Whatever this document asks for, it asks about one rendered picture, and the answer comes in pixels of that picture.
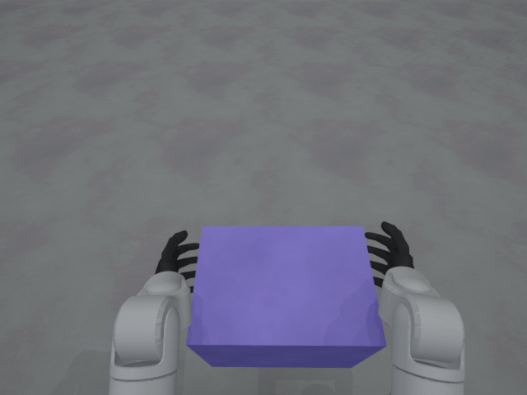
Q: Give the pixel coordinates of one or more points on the carton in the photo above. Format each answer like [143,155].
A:
[284,296]

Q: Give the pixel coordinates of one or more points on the robot right forearm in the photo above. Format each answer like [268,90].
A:
[427,349]

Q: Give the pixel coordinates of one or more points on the robot left forearm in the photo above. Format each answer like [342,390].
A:
[146,337]

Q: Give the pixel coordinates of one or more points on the right robot hand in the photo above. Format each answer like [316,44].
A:
[398,255]

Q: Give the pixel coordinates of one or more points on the left robot hand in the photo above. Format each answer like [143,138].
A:
[172,251]

